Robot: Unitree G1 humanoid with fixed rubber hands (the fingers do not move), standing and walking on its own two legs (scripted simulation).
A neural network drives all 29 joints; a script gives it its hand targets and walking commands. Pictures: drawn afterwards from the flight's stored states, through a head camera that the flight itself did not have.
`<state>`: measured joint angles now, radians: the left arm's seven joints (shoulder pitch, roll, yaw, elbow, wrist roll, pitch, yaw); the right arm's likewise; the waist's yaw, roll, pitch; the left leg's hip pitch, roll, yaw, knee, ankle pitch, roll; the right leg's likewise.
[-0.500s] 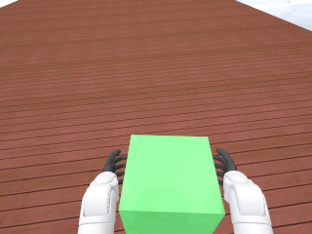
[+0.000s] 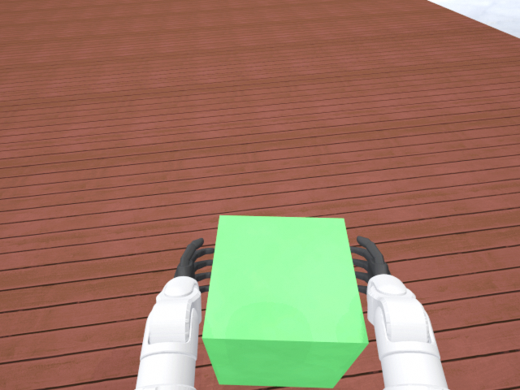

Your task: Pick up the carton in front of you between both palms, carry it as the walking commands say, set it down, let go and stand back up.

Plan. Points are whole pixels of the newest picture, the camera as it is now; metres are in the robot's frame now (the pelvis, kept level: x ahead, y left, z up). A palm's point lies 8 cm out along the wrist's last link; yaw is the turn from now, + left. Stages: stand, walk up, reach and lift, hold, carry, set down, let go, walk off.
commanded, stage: carry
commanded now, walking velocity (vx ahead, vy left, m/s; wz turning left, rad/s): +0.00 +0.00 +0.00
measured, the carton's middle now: (278, 305) +0.30 +0.00 -0.04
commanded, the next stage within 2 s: hold in 0.34 s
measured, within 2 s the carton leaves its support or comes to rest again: neither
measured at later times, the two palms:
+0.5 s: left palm (177, 299) +0.26 +0.16 +0.04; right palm (374, 294) +0.27 -0.14 +0.04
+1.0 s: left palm (183, 311) +0.24 +0.14 +0.05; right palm (382, 288) +0.28 -0.15 +0.05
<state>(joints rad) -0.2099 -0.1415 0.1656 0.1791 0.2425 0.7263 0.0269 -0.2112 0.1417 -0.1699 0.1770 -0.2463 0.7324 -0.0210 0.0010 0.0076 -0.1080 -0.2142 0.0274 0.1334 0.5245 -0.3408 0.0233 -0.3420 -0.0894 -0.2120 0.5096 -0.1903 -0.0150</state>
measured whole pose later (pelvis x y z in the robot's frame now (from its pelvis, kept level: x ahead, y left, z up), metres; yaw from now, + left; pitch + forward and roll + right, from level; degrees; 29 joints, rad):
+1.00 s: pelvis -0.04 -0.04 +0.00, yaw +8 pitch -9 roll +0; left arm -0.39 -0.19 0.36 0.44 0.37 0.63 -0.04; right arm -0.38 0.19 -0.34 0.36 -0.35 0.70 0.00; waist -0.02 0.03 0.06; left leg -0.07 0.00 -0.05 0.50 -0.27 0.02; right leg -0.14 0.03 -0.03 0.45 -0.16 -0.02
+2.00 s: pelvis -0.08 -0.01 -0.20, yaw +8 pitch +42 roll +1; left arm -0.81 -0.07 0.33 0.73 0.19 0.16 0.10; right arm -0.73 0.06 -0.48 0.60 -0.19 0.19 -0.02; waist -0.10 0.06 -0.20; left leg -1.73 -0.09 0.00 1.55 -0.55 0.02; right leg -1.81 -0.01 0.03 1.48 -0.40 0.02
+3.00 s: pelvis -0.11 -0.02 -0.39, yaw +7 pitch +45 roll -1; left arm -1.32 0.17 0.12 1.03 0.06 0.18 0.16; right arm -1.15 -0.14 -0.45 0.84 0.00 0.20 -0.05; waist -0.18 0.03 0.11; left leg -2.31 -0.10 0.01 2.16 -0.63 0.02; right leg -2.39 0.00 0.02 2.04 -0.43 0.03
